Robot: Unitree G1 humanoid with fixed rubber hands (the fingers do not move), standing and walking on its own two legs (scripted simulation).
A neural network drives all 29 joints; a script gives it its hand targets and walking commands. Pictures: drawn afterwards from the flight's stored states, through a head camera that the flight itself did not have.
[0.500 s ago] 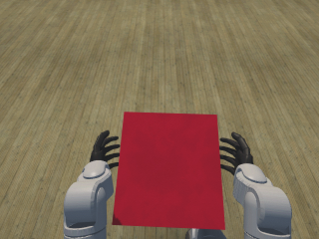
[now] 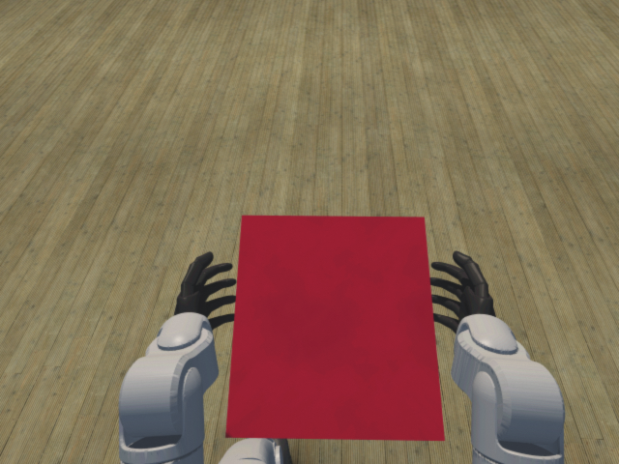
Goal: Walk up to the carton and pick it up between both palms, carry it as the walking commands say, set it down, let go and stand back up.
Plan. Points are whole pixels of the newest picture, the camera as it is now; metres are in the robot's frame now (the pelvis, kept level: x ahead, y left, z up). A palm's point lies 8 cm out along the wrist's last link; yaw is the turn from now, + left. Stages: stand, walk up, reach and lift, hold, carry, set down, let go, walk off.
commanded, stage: carry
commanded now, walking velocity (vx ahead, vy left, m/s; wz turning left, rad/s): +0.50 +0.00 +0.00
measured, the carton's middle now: (330, 322) +0.28 +0.00 +0.00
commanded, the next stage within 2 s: none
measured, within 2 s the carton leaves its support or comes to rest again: neither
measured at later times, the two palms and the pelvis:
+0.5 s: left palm (239, 119) +0.60 +0.15 +0.09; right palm (422, 120) +0.59 -0.16 +0.09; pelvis +0.36 +0.00 -0.01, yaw +0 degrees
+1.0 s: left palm (251, 31) +0.95 +0.17 +0.07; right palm (385, 30) +0.93 -0.14 +0.07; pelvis +0.69 +0.02 -0.02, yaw -2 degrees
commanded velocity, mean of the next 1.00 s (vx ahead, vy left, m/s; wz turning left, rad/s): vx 0.48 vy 0.00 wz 0.00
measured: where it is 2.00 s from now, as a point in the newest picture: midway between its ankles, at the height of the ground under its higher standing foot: (318, 253)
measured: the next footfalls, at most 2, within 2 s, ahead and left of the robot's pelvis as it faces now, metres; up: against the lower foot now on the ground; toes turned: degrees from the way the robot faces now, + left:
left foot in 0.06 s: +0.22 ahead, +0.11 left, +0.00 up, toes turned +11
right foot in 0.50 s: +0.51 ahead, -0.11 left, +0.00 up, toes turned -10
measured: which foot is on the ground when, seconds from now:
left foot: up 0.00-0.04, down 0.06-0.54, up 0.56-0.92, down 0.94-1.00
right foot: down 0.00-0.08, up 0.10-0.48, down 0.50-0.96, up 0.98-1.00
